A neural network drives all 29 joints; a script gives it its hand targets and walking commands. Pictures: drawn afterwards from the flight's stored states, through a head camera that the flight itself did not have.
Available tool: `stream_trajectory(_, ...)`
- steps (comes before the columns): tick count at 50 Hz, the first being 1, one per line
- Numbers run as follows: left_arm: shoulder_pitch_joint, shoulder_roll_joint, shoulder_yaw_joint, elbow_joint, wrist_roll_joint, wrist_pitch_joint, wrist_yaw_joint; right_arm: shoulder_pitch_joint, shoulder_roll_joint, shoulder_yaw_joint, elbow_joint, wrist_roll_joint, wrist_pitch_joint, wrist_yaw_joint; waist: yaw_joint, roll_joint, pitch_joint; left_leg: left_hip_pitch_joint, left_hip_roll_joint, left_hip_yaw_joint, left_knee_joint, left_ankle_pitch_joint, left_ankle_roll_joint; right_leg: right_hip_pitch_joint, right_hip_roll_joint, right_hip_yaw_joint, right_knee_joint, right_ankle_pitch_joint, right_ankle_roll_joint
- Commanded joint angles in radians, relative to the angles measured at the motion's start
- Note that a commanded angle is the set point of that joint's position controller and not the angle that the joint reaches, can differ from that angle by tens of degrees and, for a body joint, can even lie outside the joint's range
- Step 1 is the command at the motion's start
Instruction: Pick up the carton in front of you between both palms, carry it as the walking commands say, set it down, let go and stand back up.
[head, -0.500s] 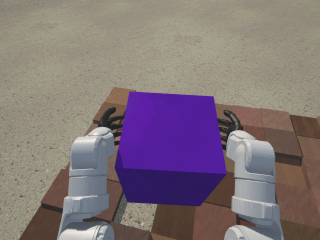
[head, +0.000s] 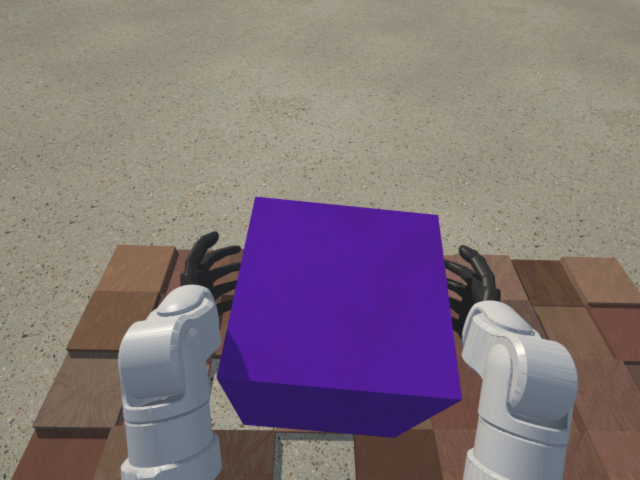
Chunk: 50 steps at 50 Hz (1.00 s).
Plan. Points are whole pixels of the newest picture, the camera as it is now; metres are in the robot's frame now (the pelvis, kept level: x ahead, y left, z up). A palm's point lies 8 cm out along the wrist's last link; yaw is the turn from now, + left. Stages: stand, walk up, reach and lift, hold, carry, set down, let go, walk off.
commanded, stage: carry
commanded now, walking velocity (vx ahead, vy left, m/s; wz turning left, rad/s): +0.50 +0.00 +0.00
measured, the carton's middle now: (331, 329) +0.31 -0.02 +0.04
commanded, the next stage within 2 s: none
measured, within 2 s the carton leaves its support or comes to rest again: neither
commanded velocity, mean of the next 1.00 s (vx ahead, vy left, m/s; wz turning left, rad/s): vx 0.50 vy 0.00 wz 0.00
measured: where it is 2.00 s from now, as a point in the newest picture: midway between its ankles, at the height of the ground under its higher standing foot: (319, 229)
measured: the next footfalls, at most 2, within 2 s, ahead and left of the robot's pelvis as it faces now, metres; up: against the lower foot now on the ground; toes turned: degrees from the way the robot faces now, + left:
right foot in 0.02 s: +0.18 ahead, -0.08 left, -0.03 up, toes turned +0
left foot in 0.56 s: +0.59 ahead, +0.04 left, -0.02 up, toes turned +10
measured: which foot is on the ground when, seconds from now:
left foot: down 0.00-0.04, up 0.06-0.54, down 0.56-1.00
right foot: up 0.00-0.00, down 0.02-0.58, up 0.60-0.94, down 0.96-1.00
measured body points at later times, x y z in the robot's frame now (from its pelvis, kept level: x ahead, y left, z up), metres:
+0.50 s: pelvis +0.35 -0.04 -0.03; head +0.33 -0.06 +0.42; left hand +0.63 +0.14 +0.08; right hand +0.65 -0.17 +0.06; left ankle +0.52 +0.09 -0.71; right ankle +0.15 -0.08 -0.75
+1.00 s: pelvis +0.69 -0.06 -0.04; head +0.74 -0.07 +0.40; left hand +1.08 +0.11 +0.09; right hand +1.09 -0.19 +0.09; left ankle +0.56 +0.03 -0.74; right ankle +0.78 -0.15 -0.77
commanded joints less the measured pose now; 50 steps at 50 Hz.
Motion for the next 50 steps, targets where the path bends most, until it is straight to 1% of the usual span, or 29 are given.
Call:
stream_trajectory(1, -0.291, -0.871, -0.708, -0.011, -0.269, 0.003, -0.131, -0.412, 0.865, 0.765, -0.055, 0.382, -0.003, 0.187, 0.061, 0.166, -0.32, 0.058, 0.164, -0.006, 0.161, 0.789, -0.151, 0.349, 0.034, -0.053, -0.202, 0.25, -0.017)
stream_trajectory(2, -0.257, -0.882, -0.715, -0.024, -0.273, -0.002, -0.143, -0.385, 0.868, 0.779, -0.076, 0.391, -0.007, 0.194, 0.071, 0.124, -0.358, -0.028, 0.124, 0.076, 0.303, 0.737, -0.171, 0.514, 0.038, -0.098, -0.23, 0.356, -0.017)
stream_trajectory(3, -0.23, -0.894, -0.717, -0.026, -0.276, -0.006, -0.154, -0.415, 0.862, 0.795, -0.1, 0.397, -0.009, 0.202, 0.105, 0.034, -0.39, -0.191, 0.104, 0.09, 0.485, 0.519, -0.204, 0.712, -0.07, 0.015, -0.23, 0.369, -0.038)
stream_trajectory(4, -0.21, -0.879, -0.71, -0.031, -0.282, -0.008, -0.162, -0.394, 0.859, 0.793, -0.094, 0.389, -0.013, 0.208, 0.098, -0.072, -0.353, -0.399, 0.048, 0.114, 0.652, -0.027, -0.223, 0.818, -0.24, 0.217, -0.128, 0.682, -0.032)
stream_trajectory(5, -0.191, -0.837, -0.694, -0.016, -0.266, -0.009, -0.166, -0.364, 0.832, 0.782, -0.065, 0.384, -0.01, 0.208, 0.1, -0.114, -0.311, -0.523, 0.01, 0.074, 0.714, -0.122, -0.252, 0.875, -0.316, 0.373, -0.07, 1.025, -0.077)
stream_trajectory(6, -0.19, -0.844, -0.701, -0.014, -0.27, -0.015, -0.171, -0.332, 0.847, 0.799, -0.086, 0.375, -0.011, 0.204, 0.12, -0.152, -0.377, -0.636, 0.03, 0.029, 0.798, -0.124, -0.268, 0.957, -0.391, 0.49, -0.089, 0.799, -0.213)
stream_trajectory(7, -0.175, -0.868, -0.717, -0.016, -0.291, -0.018, -0.183, -0.33, 0.858, 0.81, -0.094, 0.362, -0.016, 0.2, 0.105, -0.099, -0.343, -0.664, 0.093, 0.001, 0.806, -0.066, -0.273, 0.865, -0.362, 0.482, -0.152, 0.512, -0.215)
stream_trajectory(8, -0.204, -0.897, -0.745, -0.036, -0.323, -0.022, -0.194, -0.322, 0.882, 0.808, -0.091, 0.353, -0.023, 0.198, 0.09, -0.065, -0.313, -0.642, 0.121, 0.0, 0.756, -0.01, -0.281, 0.776, -0.323, 0.455, -0.217, 0.353, -0.19)
stream_trajectory(9, -0.231, -0.924, -0.777, -0.055, -0.358, -0.029, -0.206, -0.303, 0.907, 0.806, -0.088, 0.348, -0.036, 0.194, 0.084, -0.048, -0.284, -0.615, 0.135, 0.008, 0.714, 0.04, -0.294, 0.703, -0.301, 0.407, -0.252, 0.348, -0.146)
stream_trajectory(14, -0.256, -0.892, -0.833, -0.053, -0.416, -0.075, -0.241, -0.237, 0.892, 0.791, -0.047, 0.269, -0.102, 0.161, 0.084, -0.091, -0.199, -0.671, 0.121, 0.079, 0.646, 0.172, -0.305, 0.677, -0.227, 0.245, -0.284, 0.522, -0.098)
stream_trajectory(17, -0.278, -0.807, -0.812, -0.024, -0.405, -0.1, -0.23, -0.277, 0.824, 0.781, -0.021, 0.254, -0.125, 0.137, 0.092, -0.069, -0.136, -0.708, 0.116, 0.114, 0.52, 0.228, -0.301, 0.699, -0.206, 0.193, -0.304, 0.633, -0.083)
stream_trajectory(20, -0.34, -0.724, -0.766, 0.016, -0.384, -0.124, -0.201, -0.374, 0.757, 0.764, 0.0, 0.246, -0.138, 0.11, 0.099, -0.109, -0.109, -0.631, 0.09, 0.151, 0.374, 0.339, -0.27, 0.684, -0.166, 0.126, -0.295, 0.698, -0.077)
stream_trajectory(23, -0.439, -0.635, -0.703, 0.103, -0.346, -0.141, -0.158, -0.517, 0.674, 0.727, 0.052, 0.235, -0.15, 0.078, 0.111, -0.112, -0.09, -0.515, 0.045, 0.194, 0.272, 0.418, -0.212, 0.633, -0.132, 0.07, -0.254, 0.777, -0.086)
stream_trajectory(25, -0.512, -0.585, -0.645, 0.182, -0.316, -0.15, -0.121, -0.599, 0.61, 0.668, 0.137, 0.212, -0.159, 0.051, 0.115, -0.085, -0.083, -0.388, -0.056, 0.277, 0.195, 0.445, -0.195, 0.6, -0.099, 0.023, -0.167, 0.937, -0.072)
stream_trajectory(27, -0.563, -0.542, -0.594, 0.239, -0.298, -0.155, -0.081, -0.619, 0.561, 0.603, 0.215, 0.198, -0.168, 0.026, 0.051, -0.115, -0.157, -0.146, -0.086, 0.268, 0.111, 0.466, -0.192, 0.548, -0.114, 0.013, 0.049, 0.991, -0.064)
stream_trajectory(28, -0.603, -0.524, -0.571, 0.255, -0.293, -0.16, -0.065, -0.629, 0.538, 0.569, 0.246, 0.195, -0.172, 0.014, -0.031, -0.074, -0.232, 0.041, -0.065, 0.279, -0.002, 0.553, -0.195, 0.511, -0.097, -0.049, 0.295, 0.934, -0.043)
stream_trajectory(29, -0.66, -0.511, -0.549, 0.265, -0.288, -0.166, -0.051, -0.63, 0.529, 0.533, 0.271, 0.19, -0.175, 0.006, -0.077, 0.051, -0.298, 0.256, 0.1, 0.086, 0.027, 0.573, -0.126, 0.31, -0.021, -0.034, 0.662, 0.372, -0.026)
stream_trajectory(30, -0.657, -0.517, -0.532, 0.314, -0.292, -0.156, -0.039, -0.653, 0.484, 0.5, 0.304, 0.196, -0.174, -0.007, -0.025, 0.256, -0.425, 0.526, 0.384, -0.36, 0.152, 0.984, 0.075, -0.031, 0.12, 0.073, 0.993, -0.41, -0.008)
stream_trajectory(31, -0.648, -0.51, -0.504, 0.363, -0.284, -0.156, -0.025, -0.695, 0.495, 0.52, 0.33, 0.225, -0.168, -0.012, -0.031, 0.172, -0.534, 0.552, 0.457, -0.522, 0.092, 0.56, 0.179, -0.163, 0.07, 0.202, 1.175, -0.383, -0.034)
stream_trajectory(32, -0.692, -0.515, -0.466, 0.356, -0.28, -0.15, -0.021, -0.76, 0.574, 0.548, 0.337, 0.266, -0.171, -0.009, -0.029, 0.075, -0.456, 0.396, 0.41, -0.515, 0.03, 0.243, 0.131, -0.212, 0.021, 0.205, 1.12, -0.341, -0.074)
stream_trajectory(33, -0.772, -0.554, -0.456, 0.355, -0.274, -0.151, -0.02, -0.888, 0.626, 0.559, 0.316, 0.308, -0.179, 0.004, -0.005, 0.003, -0.384, 0.268, 0.391, -0.455, -0.013, 0.105, 0.072, -0.208, -0.019, 0.176, 1.015, -0.31, -0.097)
stream_trajectory(36, -0.855, -0.677, -0.415, 0.449, -0.25, -0.149, -0.038, -1.138, 0.805, 0.611, 0.331, 0.405, -0.184, 0.038, 0.023, -0.01, -0.294, -0.005, 0.345, -0.337, -0.079, 0.026, 0.018, -0.127, -0.081, 0.162, 0.806, -0.284, -0.094)
stream_trajectory(39, -0.929, -0.756, -0.433, 0.473, -0.25, -0.161, -0.063, -1.172, 0.892, 0.601, 0.406, 0.41, -0.19, 0.064, 0.005, 0.048, -0.287, -0.005, 0.316, -0.192, -0.09, 0.243, 0.007, -0.087, -0.097, 0.082, 0.493, -0.246, -0.063)
stream_trajectory(42, -0.986, -0.833, -0.482, 0.473, -0.277, -0.162, -0.081, -1.163, 0.945, 0.585, 0.432, 0.404, -0.187, 0.081, 0.007, 0.129, -0.326, 0.073, 0.259, -0.045, 0.002, 0.557, -0.056, -0.012, -0.04, -0.004, 0.288, -0.086, -0.068)
stream_trajectory(45, -1.005, -0.873, -0.53, 0.442, -0.314, -0.15, -0.084, -1.133, 0.929, 0.563, 0.404, 0.383, -0.176, 0.08, -0.011, 0.157, -0.32, 0.206, 0.213, 0.03, 0.083, 0.684, -0.091, -0.024, 0.01, -0.034, 0.102, 0.032, -0.075)
stream_trajectory(47, -1.008, -0.868, -0.552, 0.402, -0.336, -0.137, -0.086, -1.11, 0.892, 0.555, 0.37, 0.368, -0.162, 0.073, 0.02, 0.16, -0.36, 0.247, 0.191, 0.093, 0.238, 0.867, -0.133, 0.106, 0.066, -0.082, -0.042, 0.082, -0.086)
stream_trajectory(48, -1.019, -0.856, -0.557, 0.372, -0.345, -0.127, -0.086, -1.096, 0.869, 0.554, 0.349, 0.368, -0.153, 0.068, 0.072, 0.139, -0.414, 0.186, 0.174, 0.152, 0.398, 0.868, -0.172, 0.305, 0.073, -0.109, -0.137, 0.181, -0.092)
stream_trajectory(49, -0.998, -0.84, -0.552, 0.361, -0.346, -0.117, -0.085, -1.105, 0.846, 0.553, 0.331, 0.359, -0.141, 0.064, 0.12, 0.067, -0.443, -0.004, 0.155, 0.156, 0.568, 0.669, -0.201, 0.531, -0.012, -0.032, -0.114, 0.242, -0.106)
stream_trajectory(50, -0.993, -0.81, -0.546, 0.353, -0.354, -0.104, -0.083, -1.092, 0.835, 0.549, 0.326, 0.35, -0.123, 0.061, 0.116, -0.113, -0.518, -0.291, 0.114, 0.118, 0.745, 0.145, -0.23, 0.832, -0.262, 0.259, 0.032, 0.614, -0.181)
